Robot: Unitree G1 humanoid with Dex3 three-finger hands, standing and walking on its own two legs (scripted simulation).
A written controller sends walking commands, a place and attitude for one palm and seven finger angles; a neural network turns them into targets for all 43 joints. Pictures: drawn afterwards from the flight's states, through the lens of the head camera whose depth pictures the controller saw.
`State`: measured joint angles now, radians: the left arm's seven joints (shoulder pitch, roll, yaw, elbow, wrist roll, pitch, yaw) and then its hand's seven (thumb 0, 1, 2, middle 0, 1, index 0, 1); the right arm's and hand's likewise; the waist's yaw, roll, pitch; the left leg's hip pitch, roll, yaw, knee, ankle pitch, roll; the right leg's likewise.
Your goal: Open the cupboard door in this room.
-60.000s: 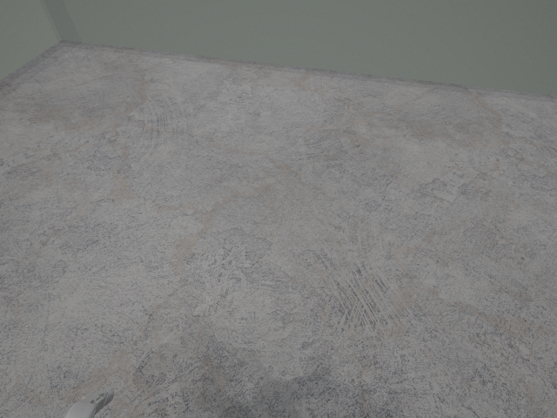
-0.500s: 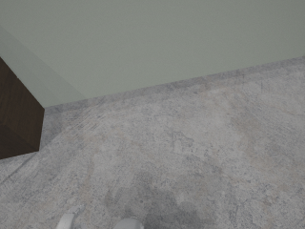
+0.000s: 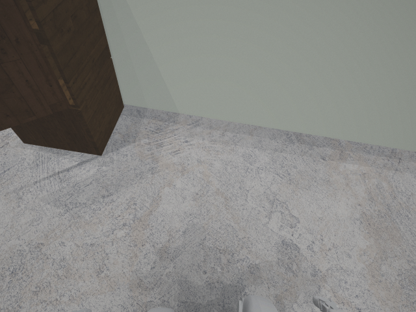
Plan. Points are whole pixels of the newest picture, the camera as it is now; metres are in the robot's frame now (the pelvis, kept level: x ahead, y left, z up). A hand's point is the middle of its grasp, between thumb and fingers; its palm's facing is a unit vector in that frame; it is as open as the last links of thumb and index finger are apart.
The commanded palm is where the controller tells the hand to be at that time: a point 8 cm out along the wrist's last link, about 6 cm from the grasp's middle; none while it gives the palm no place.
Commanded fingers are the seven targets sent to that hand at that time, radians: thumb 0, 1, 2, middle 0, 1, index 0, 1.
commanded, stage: turn to face it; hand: left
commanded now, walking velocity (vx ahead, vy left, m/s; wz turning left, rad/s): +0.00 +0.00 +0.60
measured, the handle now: out of the picture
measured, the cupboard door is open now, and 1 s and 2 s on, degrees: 42 42 42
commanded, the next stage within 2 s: take the last steps up to it in 0.94 s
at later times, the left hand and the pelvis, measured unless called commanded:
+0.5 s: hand out of the picture +0.08 +0.16 -0.14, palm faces +0.26 -0.93 -0.26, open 7.4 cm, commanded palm none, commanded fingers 0.00 0.90 0.90 -0.20 -0.30 -0.20 -0.30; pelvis +0.02 -0.06 +0.00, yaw +18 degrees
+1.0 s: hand out of the picture -0.07 +0.20 -0.17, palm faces +0.55 -0.81 -0.21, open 7.4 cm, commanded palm none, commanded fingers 0.00 0.90 0.90 -0.20 -0.30 -0.20 -0.30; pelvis +0.00 +0.00 +0.01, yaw +31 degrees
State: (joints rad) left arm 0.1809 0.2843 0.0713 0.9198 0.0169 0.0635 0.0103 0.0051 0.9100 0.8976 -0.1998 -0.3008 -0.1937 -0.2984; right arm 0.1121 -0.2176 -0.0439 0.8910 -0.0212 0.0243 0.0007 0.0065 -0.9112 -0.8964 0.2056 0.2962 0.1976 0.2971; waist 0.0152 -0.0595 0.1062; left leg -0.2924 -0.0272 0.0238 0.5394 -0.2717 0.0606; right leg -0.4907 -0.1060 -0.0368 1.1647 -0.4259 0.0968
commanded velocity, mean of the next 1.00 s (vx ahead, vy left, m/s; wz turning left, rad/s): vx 0.00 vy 0.00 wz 0.46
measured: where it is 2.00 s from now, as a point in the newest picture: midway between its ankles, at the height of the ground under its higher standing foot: outside the picture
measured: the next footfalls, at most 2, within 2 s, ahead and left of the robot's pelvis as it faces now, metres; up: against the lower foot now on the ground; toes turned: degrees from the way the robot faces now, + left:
right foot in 0.34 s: +0.07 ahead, -0.16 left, +0.00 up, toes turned +11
left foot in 0.76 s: +0.01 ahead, +0.09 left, +0.00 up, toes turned +32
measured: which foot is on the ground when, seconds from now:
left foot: down 0.00-0.34, up 0.36-0.74, down 0.76-1.00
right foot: up 0.00-0.32, down 0.34-0.76, up 0.78-1.00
